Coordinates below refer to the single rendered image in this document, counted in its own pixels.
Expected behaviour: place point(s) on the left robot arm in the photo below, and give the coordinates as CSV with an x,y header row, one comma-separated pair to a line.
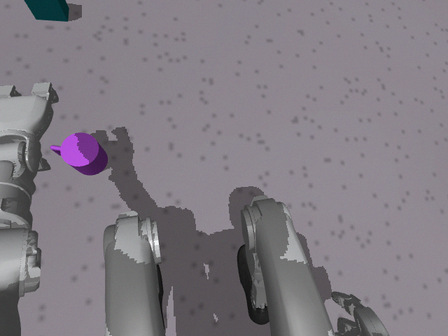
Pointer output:
x,y
20,258

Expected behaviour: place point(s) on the right robot hand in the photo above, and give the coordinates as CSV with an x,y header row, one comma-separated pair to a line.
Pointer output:
x,y
366,322

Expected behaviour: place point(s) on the left robot hand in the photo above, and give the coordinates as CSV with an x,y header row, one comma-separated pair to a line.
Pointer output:
x,y
32,114

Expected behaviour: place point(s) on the right robot foot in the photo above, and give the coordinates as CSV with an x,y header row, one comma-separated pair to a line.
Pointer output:
x,y
257,315

